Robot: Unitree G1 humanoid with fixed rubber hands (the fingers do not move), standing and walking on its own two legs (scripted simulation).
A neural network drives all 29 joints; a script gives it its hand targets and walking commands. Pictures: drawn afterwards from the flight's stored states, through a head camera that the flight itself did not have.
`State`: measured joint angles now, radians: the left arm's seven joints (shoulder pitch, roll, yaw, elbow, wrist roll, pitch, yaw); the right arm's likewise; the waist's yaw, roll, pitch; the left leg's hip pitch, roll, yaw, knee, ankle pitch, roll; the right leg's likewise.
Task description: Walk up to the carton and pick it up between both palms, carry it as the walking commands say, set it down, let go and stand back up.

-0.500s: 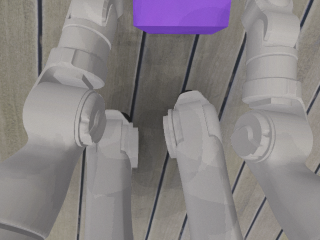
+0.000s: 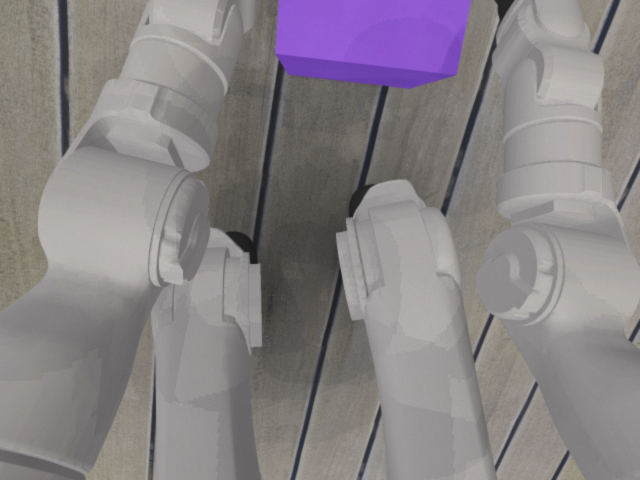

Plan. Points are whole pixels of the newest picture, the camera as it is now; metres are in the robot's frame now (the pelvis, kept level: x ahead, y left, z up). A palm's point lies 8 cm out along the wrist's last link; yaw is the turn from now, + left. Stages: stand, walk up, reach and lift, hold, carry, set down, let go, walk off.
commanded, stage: set down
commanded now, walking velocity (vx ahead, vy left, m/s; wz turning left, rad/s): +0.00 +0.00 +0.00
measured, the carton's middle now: out of the picture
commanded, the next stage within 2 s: none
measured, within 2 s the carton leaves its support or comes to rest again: rests again in 0.58 s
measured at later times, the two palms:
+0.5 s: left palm out of the picture +0.56 -0.03 -0.20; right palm out of the picture +0.47 -0.28 -0.20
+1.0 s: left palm out of the picture +0.57 -0.02 -0.21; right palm out of the picture +0.47 -0.27 -0.21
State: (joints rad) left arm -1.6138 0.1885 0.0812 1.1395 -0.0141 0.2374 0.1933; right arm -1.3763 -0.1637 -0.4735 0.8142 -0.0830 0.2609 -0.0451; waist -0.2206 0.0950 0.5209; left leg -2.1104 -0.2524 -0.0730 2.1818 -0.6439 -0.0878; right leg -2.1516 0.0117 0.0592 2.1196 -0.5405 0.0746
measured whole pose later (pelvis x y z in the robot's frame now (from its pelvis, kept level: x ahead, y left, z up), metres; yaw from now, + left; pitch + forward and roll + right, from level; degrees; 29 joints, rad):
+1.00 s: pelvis +0.01 +0.01 -0.02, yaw -1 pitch +33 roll -3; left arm -1.64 0.23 0.04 1.24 -0.01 0.16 0.12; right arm -1.41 -0.21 -0.43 0.99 -0.04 0.19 0.00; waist -0.22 0.10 0.52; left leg -2.16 -0.21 -0.05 2.26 -0.67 -0.04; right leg -2.18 -0.02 0.04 2.19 -0.58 0.07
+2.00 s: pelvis +0.00 -0.01 -0.02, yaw -3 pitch +34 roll -2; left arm -1.59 0.33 -0.11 1.06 -0.14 0.15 0.13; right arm -1.44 -0.31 -0.41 1.10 0.11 0.05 -0.07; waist -0.18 0.02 0.52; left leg -2.17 -0.13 -0.07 2.24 -0.66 -0.05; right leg -2.22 -0.03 -0.02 2.15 -0.52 0.01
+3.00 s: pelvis +0.00 -0.01 +0.20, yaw -5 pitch +28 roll +3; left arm -1.52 0.33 0.12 0.84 -0.04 0.36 0.11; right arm -1.31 -0.25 -0.26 0.60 0.10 0.34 -0.17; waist -0.20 0.03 0.52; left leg -1.47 -0.10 -0.03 1.50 -0.52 -0.03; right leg -1.56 0.06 0.09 1.46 -0.38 0.02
